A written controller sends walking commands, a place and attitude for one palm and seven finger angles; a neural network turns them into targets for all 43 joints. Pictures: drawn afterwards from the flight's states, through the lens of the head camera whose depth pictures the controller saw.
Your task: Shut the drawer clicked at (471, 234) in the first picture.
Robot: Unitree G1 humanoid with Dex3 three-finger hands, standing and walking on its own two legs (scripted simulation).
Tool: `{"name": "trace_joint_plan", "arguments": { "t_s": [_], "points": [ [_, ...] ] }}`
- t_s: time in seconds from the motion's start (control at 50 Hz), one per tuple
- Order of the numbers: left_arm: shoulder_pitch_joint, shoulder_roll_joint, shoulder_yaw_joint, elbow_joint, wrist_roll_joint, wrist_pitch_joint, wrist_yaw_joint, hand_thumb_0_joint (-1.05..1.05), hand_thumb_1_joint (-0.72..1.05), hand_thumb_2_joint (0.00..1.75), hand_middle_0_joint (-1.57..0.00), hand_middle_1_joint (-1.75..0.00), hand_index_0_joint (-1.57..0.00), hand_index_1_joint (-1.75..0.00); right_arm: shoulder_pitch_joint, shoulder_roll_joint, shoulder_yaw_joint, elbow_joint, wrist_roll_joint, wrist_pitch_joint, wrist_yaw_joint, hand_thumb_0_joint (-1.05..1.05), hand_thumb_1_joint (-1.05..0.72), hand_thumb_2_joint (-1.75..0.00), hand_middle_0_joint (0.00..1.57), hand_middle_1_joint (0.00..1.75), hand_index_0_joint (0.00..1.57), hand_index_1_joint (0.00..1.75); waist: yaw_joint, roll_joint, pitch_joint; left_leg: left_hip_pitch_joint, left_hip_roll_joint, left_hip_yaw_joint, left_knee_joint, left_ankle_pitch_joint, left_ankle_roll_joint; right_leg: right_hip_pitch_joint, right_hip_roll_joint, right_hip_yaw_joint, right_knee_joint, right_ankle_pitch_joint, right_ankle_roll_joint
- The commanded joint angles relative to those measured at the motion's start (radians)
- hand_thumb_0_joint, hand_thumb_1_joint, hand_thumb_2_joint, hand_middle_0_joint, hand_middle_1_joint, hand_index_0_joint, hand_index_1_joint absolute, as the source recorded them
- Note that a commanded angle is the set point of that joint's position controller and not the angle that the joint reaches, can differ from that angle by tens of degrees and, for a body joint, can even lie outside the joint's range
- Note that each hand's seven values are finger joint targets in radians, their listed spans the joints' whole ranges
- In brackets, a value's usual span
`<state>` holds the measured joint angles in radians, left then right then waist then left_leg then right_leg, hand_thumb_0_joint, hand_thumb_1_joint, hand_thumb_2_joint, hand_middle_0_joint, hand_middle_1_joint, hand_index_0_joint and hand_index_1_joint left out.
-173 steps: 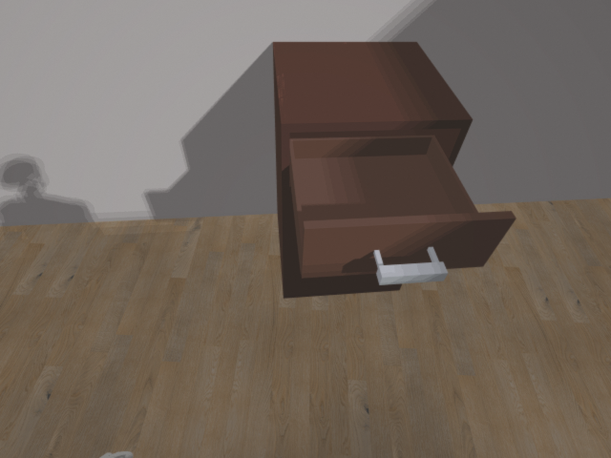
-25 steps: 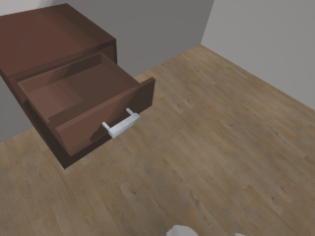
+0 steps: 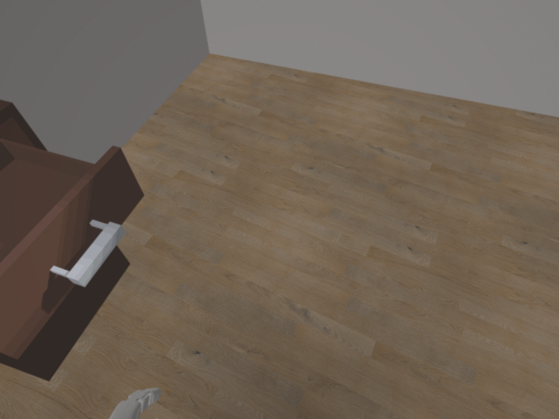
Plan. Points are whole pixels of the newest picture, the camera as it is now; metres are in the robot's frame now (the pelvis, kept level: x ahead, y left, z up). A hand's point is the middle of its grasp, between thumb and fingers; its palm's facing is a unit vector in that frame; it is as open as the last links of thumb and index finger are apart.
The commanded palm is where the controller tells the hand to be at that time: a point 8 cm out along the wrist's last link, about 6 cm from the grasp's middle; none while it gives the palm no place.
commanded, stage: walk to a spot facing it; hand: left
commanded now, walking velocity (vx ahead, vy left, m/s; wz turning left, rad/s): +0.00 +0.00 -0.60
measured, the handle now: (87, 249) +0.43 +0.38 -0.10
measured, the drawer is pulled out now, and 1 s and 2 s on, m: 0.30 0.30 0.30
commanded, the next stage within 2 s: turn to face it in 2.00 s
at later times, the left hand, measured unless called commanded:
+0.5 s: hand out of the picture +0.07 +0.20 -0.17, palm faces -0.13 -0.97 -0.18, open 7.4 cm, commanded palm none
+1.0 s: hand (253, 258) +0.44 +0.06 -0.16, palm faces -0.61 -0.78 -0.15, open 7.4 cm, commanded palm none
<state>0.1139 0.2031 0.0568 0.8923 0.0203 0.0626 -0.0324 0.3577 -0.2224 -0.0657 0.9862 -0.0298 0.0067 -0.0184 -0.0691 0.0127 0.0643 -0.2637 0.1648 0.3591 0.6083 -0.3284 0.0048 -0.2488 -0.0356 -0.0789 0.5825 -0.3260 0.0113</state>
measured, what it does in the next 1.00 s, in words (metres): walks ahead, turning right: left foot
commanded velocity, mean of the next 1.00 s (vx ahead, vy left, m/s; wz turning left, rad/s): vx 0.28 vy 0.00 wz -0.60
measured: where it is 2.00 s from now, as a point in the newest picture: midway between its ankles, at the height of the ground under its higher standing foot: (344, 327)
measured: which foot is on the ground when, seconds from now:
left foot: down 0.00-0.00, up 0.02-0.50, down 0.52-1.00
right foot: down 0.00-0.52, up 0.54-1.00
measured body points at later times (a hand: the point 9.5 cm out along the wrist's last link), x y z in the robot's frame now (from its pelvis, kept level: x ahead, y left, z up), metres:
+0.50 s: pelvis +0.07 +0.01 +0.01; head +0.09 +0.02 +0.46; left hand +0.08 +0.26 -0.15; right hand +0.16 -0.27 -0.10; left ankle +0.13 +0.11 -0.72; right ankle -0.02 -0.11 -0.73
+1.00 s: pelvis +0.23 -0.02 +0.00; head +0.28 -0.03 +0.45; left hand +0.47 +0.10 -0.15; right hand +0.00 -0.15 -0.12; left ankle +0.14 +0.11 -0.73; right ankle +0.27 -0.19 -0.68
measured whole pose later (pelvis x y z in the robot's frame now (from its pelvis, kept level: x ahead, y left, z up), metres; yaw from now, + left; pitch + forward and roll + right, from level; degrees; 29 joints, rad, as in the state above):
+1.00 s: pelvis +0.23 -0.02 +0.00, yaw -35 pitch +0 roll -2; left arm 0.07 0.23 0.08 0.92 0.03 0.04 -0.06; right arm 0.50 -0.16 -0.03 1.06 -0.04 -0.06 -0.03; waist -0.07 -0.03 0.11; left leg 0.09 0.07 0.37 0.34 -0.43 -0.01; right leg -0.62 -0.06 -0.13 0.82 -0.17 0.00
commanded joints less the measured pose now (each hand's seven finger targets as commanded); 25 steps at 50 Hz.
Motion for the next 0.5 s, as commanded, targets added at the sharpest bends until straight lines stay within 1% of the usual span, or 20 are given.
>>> {"name": "trace_joint_plan", "arguments": {
  "t_s": [0.0,0.02,0.04,0.06,0.08,0.1,0.12,0.14,0.18,0.22,0.26,0.3,0.32,0.36,0.38,0.4,0.42,0.44,0.46,0.48],
  "points": [
    [0.194,0.274,0.069,-0.016,-0.005,-0.04,0.048,0.0,0.9,0.9,-0.2,-0.3,-0.2,-0.3,-0.075,-0.082,-0.009,-0.134,0.006,0.009,-0.004,0.0,-0.9,-0.9,0.2,0.3,0.2,0.3,0.134,-0.287,-0.131,-0.357,-0.023,-0.216,0.433,-0.306,-0.084,0.268,-0.372,0.445,-0.241,0.707,-0.189],
    [0.178,0.24,0.064,-0.022,-0.008,-0.035,0.055,0.0,0.9,0.9,-0.2,-0.3,-0.2,-0.3,-0.096,-0.087,-0.013,-0.135,0.007,0.018,-0.008,0.0,-0.9,-0.9,0.2,0.3,0.2,0.3,0.117,-0.173,-0.1,-0.374,-0.004,-0.288,0.511,-0.234,-0.076,0.233,-0.343,0.357,-0.227,0.686,-0.202],
    [0.134,0.225,0.068,-0.028,-0.005,-0.042,0.061,0.0,0.9,0.9,-0.2,-0.3,-0.2,-0.3,-0.104,-0.08,-0.011,-0.125,0.008,0.022,-0.009,0.0,-0.9,-0.9,0.2,0.3,0.2,0.3,0.099,-0.245,-0.087,-0.394,0.0,-0.311,0.533,-0.192,-0.077,0.227,-0.284,0.341,-0.229,0.67,-0.184],
    [0.095,0.195,0.058,-0.035,-0.008,-0.044,0.059,0.0,0.9,0.9,-0.2,-0.3,-0.2,-0.3,-0.114,-0.095,-0.016,-0.114,0.005,0.025,-0.008,0.0,-0.9,-0.9,0.2,0.3,0.2,0.3,0.083,-0.2,-0.052,-0.386,-0.004,-0.326,0.561,-0.128,-0.087,0.201,-0.243,0.309,-0.225,0.665,-0.173],
    [0.08,0.174,0.051,-0.045,-0.011,-0.048,0.055,0.0,0.9,0.9,-0.2,-0.3,-0.2,-0.3,-0.102,-0.099,-0.018,-0.106,0.003,0.026,-0.004,0.0,-0.9,-0.9,0.2,0.3,0.2,0.3,0.069,-0.173,-0.042,-0.373,0.001,-0.328,0.564,-0.07,-0.096,0.178,-0.218,0.275,-0.242,0.6,-0.166],
    [0.082,0.167,0.047,-0.047,-0.012,-0.053,0.051,0.0,0.9,0.9,-0.2,-0.3,-0.2,-0.3,-0.096,-0.097,-0.018,-0.105,0.0,0.026,0.001,0.0,-0.9,-0.9,0.2,0.3,0.2,0.3,0.063,-0.148,-0.042,-0.356,-0.008,-0.32,0.555,-0.039,-0.104,0.16,-0.197,0.268,-0.257,0.537,-0.16],
    [0.088,0.165,0.048,-0.043,-0.011,-0.06,0.048,0.0,0.9,0.9,-0.2,-0.3,-0.2,-0.3,-0.095,-0.092,-0.02,-0.102,-0.002,0.024,0.007,0.0,-0.9,-0.9,0.2,0.3,0.2,0.3,0.064,-0.134,-0.048,-0.342,-0.016,-0.315,0.538,-0.018,-0.106,0.153,-0.183,0.274,-0.27,0.449,-0.159],
    [0.099,0.174,0.049,-0.043,-0.009,-0.065,0.045,0.0,0.9,0.9,-0.2,-0.3,-0.2,-0.3,-0.098,-0.09,-0.021,-0.103,-0.005,0.023,0.01,0.0,-0.9,-0.9,0.2,0.3,0.2,0.3,0.065,-0.137,-0.048,-0.347,-0.023,-0.311,0.529,-0.003,-0.11,0.151,-0.178,0.287,-0.29,0.367,-0.162],
    [0.137,0.183,0.053,-0.034,-0.007,-0.073,0.039,0.0,0.9,0.9,-0.2,-0.3,-0.2,-0.3,-0.143,-0.094,-0.025,-0.121,-0.007,0.017,0.015,0.0,-0.9,-0.9,0.2,0.3,0.2,0.3,0.087,-0.139,-0.031,-0.366,-0.03,-0.314,0.504,0.007,-0.111,0.14,-0.177,0.344,-0.323,0.185,-0.178],
    [0.173,0.188,0.055,-0.023,-0.003,-0.081,0.035,0.0,0.9,0.9,-0.2,-0.3,-0.2,-0.3,-0.193,-0.096,-0.027,-0.144,-0.007,0.007,0.023,0.0,-0.9,-0.9,0.2,0.3,0.2,0.3,0.104,-0.125,-0.011,-0.391,-0.035,-0.321,0.462,0.009,-0.108,0.147,-0.184,0.399,-0.349,0.048,-0.194],
    [0.205,0.192,0.055,-0.017,-0.002,-0.088,0.03,0.0,0.9,0.9,-0.2,-0.3,-0.2,-0.3,-0.246,-0.093,-0.027,-0.168,-0.006,-0.001,0.028,0.0,-0.9,-0.9,0.2,0.3,0.2,0.3,0.118,-0.141,0.009,-0.406,-0.045,-0.325,0.409,0.008,-0.106,0.151,-0.179,0.444,-0.363,-0.016,-0.205],
    [0.232,0.19,0.055,-0.01,0.0,-0.094,0.029,0.0,0.9,0.9,-0.2,-0.3,-0.2,-0.3,-0.283,-0.088,-0.025,-0.187,-0.005,-0.01,0.03,0.0,-0.9,-0.9,0.2,0.3,0.2,0.3,0.127,-0.15,0.01,-0.4,-0.059,-0.328,0.353,0.005,-0.101,0.16,-0.175,0.473,-0.365,-0.024,-0.209],
    [0.249,0.185,0.054,-0.006,0.004,-0.096,0.031,0.0,0.9,0.9,-0.2,-0.3,-0.2,-0.3,-0.307,-0.083,-0.023,-0.2,-0.002,-0.016,0.031,0.0,-0.9,-0.9,0.2,0.3,0.2,0.3,0.135,-0.14,0.01,-0.381,-0.066,-0.333,0.314,-0.017,-0.097,0.159,-0.183,0.5,-0.359,-0.016,-0.216],
    [0.248,0.193,0.058,-0.005,0.007,-0.097,0.033,0.0,0.9,0.9,-0.2,-0.3,-0.2,-0.3,-0.317,-0.072,-0.017,-0.216,0.003,-0.028,0.031,0.0,-0.9,-0.9,0.2,0.3,0.2,0.3,0.132,-0.158,-0.01,-0.33,-0.088,-0.332,0.222,-0.042,-0.087,0.165,-0.179,0.504,-0.335,0.042,-0.217],
    [0.255,0.196,0.057,-0.004,0.007,-0.096,0.033,0.0,0.9,0.9,-0.2,-0.3,-0.2,-0.3,-0.323,-0.068,-0.015,-0.221,0.005,-0.033,0.031,0.0,-0.9,-0.9,0.2,0.3,0.2,0.3,0.136,-0.157,-0.017,-0.291,-0.107,-0.323,0.175,-0.054,-0.082,0.163,-0.169,0.508,-0.318,0.083,-0.213],
    [0.251,0.197,0.06,-0.005,0.007,-0.096,0.034,0.0,0.9,0.9,-0.2,-0.3,-0.2,-0.3,-0.319,-0.066,-0.012,-0.226,0.009,-0.039,0.029,0.0,-0.9,-0.9,0.2,0.3,0.2,0.3,0.131,-0.177,-0.018,-0.242,-0.115,-0.324,0.128,-0.06,-0.075,0.138,-0.169,0.514,-0.299,0.122,-0.21],
    [0.245,0.196,0.06,0.0,0.008,-0.095,0.034,0.0,0.9,0.9,-0.2,-0.3,-0.2,-0.3,-0.3,-0.063,-0.011,-0.224,0.012,-0.046,0.026,0.0,-0.9,-0.9,0.2,0.3,0.2,0.3,0.119,-0.165,-0.032,-0.165,-0.128,-0.321,0.056,-0.07,-0.068,0.11,-0.161,0.515,-0.267,0.15,-0.198],
    [0.226,0.194,0.061,-0.004,0.005,-0.094,0.034,0.0,0.9,0.9,-0.2,-0.3,-0.2,-0.3,-0.257,-0.063,-0.01,-0.214,0.013,-0.052,0.021,0.0,-0.9,-0.9,0.2,0.3,0.2,0.3,0.094,-0.16,-0.043,-0.039,-0.143,-0.312,-0.038,-0.017,-0.063,0.038,-0.134,0.497,-0.225,0.166,-0.175],
    [0.192,0.184,0.061,-0.008,0.001,-0.093,0.032,0.0,0.9,0.9,-0.2,-0.3,-0.2,-0.3,-0.158,-0.082,-0.013,-0.182,0.013,-0.058,0.01,0.0,-0.9,-0.9,0.2,0.3,0.2,0.3,0.043,-0.136,-0.07,0.148,-0.151,-0.304,-0.156,0.052,-0.055,-0.065,-0.077,0.448,-0.136,0.162,-0.139],
    [0.185,0.138,0.053,-0.019,-0.007,-0.093,0.024,0.0,0.9,0.9,-0.2,-0.3,-0.2,-0.3,-0.025,-0.154,-0.027,-0.138,0.012,-0.067,-0.007,0.0,-0.9,-0.9,0.2,0.3,0.2,0.3,-0.011,0.012,-0.145,0.401,-0.044,-0.392,-0.221,0.021,-0.032,-0.208,0.014,0.361,0.061,0.121,-0.096]
  ]
}}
